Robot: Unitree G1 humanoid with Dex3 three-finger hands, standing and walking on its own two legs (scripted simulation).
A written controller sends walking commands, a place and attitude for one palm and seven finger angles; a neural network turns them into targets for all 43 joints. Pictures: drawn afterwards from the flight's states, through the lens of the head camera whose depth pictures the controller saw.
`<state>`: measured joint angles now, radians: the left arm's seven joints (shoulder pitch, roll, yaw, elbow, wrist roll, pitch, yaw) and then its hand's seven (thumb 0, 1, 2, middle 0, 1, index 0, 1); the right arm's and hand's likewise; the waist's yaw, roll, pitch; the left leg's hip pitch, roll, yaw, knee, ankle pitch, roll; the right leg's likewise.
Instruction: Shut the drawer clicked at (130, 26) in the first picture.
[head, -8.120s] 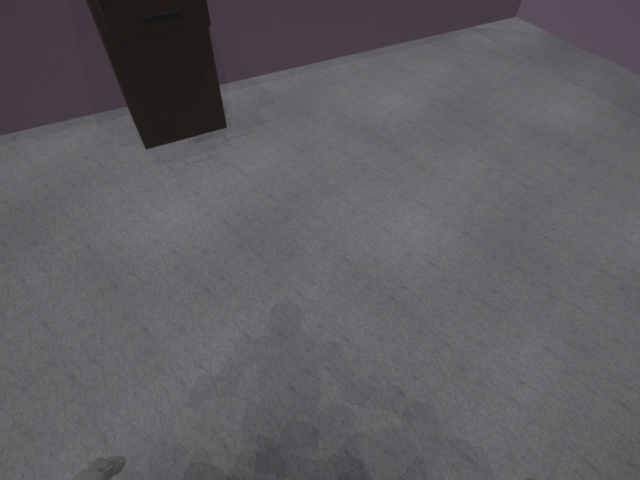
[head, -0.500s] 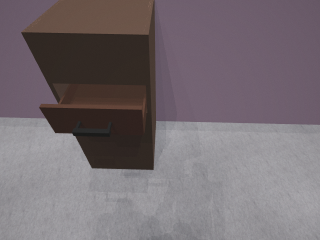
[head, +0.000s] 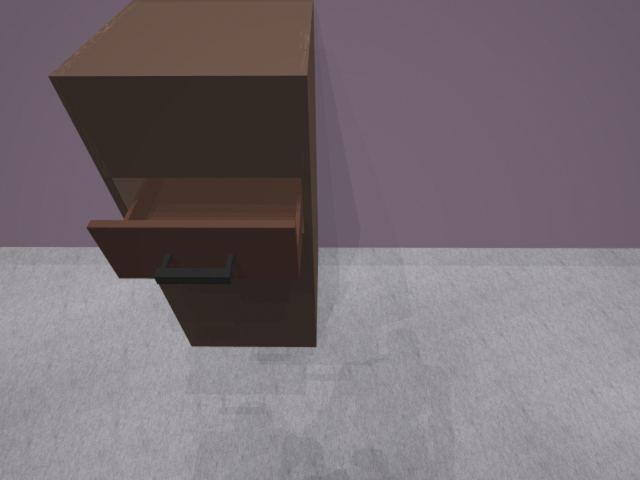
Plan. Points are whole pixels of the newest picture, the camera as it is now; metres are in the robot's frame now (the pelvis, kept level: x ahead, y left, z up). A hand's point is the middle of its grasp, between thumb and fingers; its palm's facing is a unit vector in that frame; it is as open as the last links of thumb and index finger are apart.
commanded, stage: look again from close up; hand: left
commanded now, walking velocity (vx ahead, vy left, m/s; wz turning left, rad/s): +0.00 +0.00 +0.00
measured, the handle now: (196, 267) +0.51 +0.27 -0.11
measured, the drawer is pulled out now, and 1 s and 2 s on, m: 0.14 0.14 0.14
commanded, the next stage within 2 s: shuffle to correct the standing spot in 0.02 s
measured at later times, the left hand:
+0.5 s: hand out of the picture +0.01 +0.18 -0.19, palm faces +0.06 -0.98 -0.18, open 7.4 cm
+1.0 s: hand out of the picture +0.09 +0.19 -0.18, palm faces +0.00 -0.98 -0.22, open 7.4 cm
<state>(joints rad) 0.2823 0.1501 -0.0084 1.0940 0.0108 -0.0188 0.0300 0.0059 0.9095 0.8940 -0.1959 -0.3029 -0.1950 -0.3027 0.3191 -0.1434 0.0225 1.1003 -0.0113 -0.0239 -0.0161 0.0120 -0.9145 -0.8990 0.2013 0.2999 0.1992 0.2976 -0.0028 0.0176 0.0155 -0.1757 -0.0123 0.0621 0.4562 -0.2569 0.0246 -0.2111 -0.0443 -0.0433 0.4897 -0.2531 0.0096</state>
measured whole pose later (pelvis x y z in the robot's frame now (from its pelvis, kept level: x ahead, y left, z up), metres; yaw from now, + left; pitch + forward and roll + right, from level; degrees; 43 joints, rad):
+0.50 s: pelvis +0.05 +0.01 -0.01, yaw +0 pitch -1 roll +1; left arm 0.34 0.15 0.03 1.10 0.03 0.00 0.02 0.00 0.90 0.89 -0.20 -0.30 -0.20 -0.30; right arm 0.33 -0.16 0.01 1.09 -0.02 -0.03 -0.02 0.01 -0.91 -0.90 0.20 0.30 0.20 0.30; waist 0.02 -0.02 0.04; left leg -0.17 -0.03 0.07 0.57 -0.39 0.05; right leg -0.23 -0.07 -0.05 0.66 -0.41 -0.01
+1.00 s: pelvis +0.02 +0.01 -0.01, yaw +1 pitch -2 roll +0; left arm 0.20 0.17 -0.01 0.99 0.01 -0.01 0.05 0.00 0.90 0.89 -0.20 -0.30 -0.20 -0.30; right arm 0.22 -0.19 -0.02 0.97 0.00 0.01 -0.02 0.01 -0.92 -0.90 0.20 0.30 0.20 0.30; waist -0.03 0.00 0.08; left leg -0.24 0.00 0.06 0.58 -0.30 0.01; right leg -0.25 -0.02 -0.09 0.59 -0.30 -0.02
